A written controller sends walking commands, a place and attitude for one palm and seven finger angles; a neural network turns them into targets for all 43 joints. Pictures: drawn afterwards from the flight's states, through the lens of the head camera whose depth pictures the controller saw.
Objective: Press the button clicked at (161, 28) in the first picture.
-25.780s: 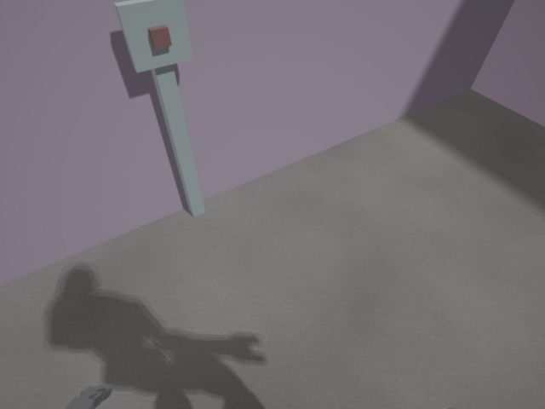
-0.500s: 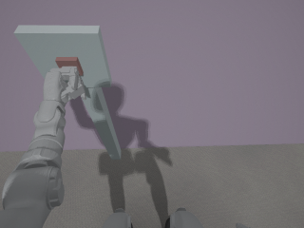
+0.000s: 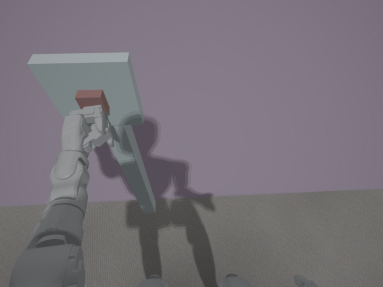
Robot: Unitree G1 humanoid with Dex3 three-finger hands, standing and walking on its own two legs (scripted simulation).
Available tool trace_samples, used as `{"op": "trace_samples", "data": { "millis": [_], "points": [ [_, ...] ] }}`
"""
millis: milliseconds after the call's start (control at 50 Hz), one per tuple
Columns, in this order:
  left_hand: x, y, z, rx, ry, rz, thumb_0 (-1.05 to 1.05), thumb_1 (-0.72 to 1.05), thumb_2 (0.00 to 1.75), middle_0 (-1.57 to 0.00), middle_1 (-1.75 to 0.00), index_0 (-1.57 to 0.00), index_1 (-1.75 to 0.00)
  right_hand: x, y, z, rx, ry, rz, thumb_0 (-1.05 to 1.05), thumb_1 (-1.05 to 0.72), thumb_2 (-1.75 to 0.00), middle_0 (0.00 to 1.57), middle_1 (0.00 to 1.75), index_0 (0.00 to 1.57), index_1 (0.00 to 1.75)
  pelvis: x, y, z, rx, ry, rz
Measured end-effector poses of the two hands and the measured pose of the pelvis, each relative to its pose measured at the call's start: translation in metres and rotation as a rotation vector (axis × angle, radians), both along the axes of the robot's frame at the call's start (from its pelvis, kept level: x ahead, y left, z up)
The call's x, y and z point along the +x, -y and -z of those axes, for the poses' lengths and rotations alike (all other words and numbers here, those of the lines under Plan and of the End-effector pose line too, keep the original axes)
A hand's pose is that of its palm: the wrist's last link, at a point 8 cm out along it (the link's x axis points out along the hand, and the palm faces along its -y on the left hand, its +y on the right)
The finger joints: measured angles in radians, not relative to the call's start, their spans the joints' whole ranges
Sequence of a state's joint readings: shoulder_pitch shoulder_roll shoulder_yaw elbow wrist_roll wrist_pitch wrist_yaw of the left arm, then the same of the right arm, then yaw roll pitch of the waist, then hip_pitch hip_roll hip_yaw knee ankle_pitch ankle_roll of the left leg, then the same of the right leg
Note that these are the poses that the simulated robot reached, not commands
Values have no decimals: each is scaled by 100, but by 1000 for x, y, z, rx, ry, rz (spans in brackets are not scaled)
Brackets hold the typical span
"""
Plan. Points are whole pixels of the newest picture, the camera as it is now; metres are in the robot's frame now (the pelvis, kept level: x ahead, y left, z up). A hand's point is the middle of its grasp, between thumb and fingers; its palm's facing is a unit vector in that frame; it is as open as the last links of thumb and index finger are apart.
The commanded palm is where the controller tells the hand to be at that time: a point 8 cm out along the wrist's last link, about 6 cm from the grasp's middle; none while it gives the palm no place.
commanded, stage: pull the fist back off the button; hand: left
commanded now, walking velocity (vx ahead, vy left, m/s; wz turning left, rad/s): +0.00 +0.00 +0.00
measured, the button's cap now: (93, 101) +0.47 +0.21 +0.11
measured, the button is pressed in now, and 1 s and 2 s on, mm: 0 0 0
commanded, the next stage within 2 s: draw the hand back to the body in 0.56 s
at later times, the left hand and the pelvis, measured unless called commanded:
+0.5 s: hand (104, 164) +0.34 +0.17 +0.08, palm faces +0.06 -1.00 -0.02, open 3.1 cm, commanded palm +0.31 +0.23 +0.09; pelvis +0.05 +0.00 +0.01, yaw +1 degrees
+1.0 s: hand (83, 171) +0.30 +0.19 +0.11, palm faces +0.09 -1.00 -0.04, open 3.1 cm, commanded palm +0.27 +0.24 +0.12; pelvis +0.04 -0.02 +0.02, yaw +1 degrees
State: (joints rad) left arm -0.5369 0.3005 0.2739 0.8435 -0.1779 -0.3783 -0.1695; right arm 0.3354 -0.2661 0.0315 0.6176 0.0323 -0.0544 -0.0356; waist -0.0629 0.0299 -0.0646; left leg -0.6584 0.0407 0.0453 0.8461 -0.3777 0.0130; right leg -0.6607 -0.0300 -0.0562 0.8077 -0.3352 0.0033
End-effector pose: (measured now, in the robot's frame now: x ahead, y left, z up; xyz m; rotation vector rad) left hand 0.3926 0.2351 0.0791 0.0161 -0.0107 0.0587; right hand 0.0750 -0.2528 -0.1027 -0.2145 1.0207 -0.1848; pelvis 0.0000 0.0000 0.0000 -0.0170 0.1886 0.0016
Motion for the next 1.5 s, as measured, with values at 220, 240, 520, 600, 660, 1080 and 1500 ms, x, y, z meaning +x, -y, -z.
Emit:
{"op": "trace_samples", "data": {
  "millis": [220,240,520,600,660,1080,1500],
  "points": [
    [-30,7,1,-5,8,-5,2,90,90,-129,-150,-132,-150,73,-13,-19,35,138,-43,1,-91,-90,20,30,20,30,31,-2,-10,7,25,10],
    [-34,6,1,-4,5,-10,2,89,90,-129,-150,-132,-150,80,-14,-20,37,150,-49,1,-91,-90,20,30,20,30,33,-2,-10,7,27,9],
    [-83,12,-1,3,-19,1,1,90,90,-130,-150,-130,-150,144,-23,-32,57,266,-139,1,-91,-90,20,30,20,30,47,5,-12,8,50,-27],
    [-84,12,1,14,-33,-6,1,89,90,-130,-150,-130,-150,146,-22,-31,55,270,-151,1,-91,-90,20,30,20,30,45,9,-11,10,53,-33],
    [-82,11,-2,19,-19,-12,1,89,90,-130,-150,-130,-150,142,-20,-29,52,265,-150,1,-91,-90,20,30,20,30,42,11,-10,11,55,-35],
    [-131,-10,-46,33,17,-32,1,90,90,-130,-150,-130,-150,124,-4,-47,34,348,-98,2,-91,-90,20,30,20,30,36,14,-21,13,133,-22],
    [-188,-32,-99,336,31,-282,1,89,90,-130,-150,-130,-149,144,-49,-68,44,379,-188,2,-91,-90,20,30,20,30,39,-4,-41,12,245,-19]
  ]
}}
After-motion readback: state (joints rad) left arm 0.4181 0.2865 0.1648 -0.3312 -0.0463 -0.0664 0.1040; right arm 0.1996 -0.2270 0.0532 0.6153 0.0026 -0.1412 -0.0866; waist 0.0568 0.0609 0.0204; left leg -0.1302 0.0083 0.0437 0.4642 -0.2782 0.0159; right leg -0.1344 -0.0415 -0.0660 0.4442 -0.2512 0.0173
